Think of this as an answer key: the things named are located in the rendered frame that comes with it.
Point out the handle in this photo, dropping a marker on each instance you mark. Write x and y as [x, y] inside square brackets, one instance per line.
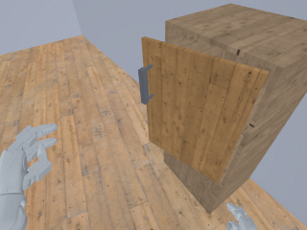
[144, 85]

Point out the cupboard door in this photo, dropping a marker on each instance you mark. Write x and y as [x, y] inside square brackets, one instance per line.
[200, 104]

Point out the right robot hand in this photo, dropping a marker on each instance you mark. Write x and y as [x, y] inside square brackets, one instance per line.
[245, 222]

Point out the robot left forearm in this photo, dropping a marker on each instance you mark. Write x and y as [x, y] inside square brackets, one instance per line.
[12, 212]

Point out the left robot hand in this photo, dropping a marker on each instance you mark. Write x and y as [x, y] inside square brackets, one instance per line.
[14, 160]

